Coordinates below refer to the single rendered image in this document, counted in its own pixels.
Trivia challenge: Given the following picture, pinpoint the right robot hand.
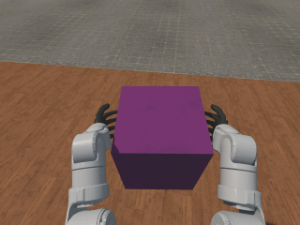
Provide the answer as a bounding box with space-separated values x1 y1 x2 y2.
204 104 228 141

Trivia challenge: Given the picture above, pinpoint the left robot hand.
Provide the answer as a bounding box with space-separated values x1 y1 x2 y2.
94 103 118 139

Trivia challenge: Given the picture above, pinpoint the right robot forearm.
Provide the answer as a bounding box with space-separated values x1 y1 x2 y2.
212 124 266 225

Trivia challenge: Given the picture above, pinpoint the left robot upper arm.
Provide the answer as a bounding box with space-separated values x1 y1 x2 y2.
67 208 117 225

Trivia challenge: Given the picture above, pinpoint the carton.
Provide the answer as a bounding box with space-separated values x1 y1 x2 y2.
111 86 214 190

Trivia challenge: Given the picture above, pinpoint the left robot forearm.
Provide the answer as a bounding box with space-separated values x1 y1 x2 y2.
65 123 112 225

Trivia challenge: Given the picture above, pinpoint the right robot upper arm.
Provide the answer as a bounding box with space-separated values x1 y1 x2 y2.
210 210 263 225

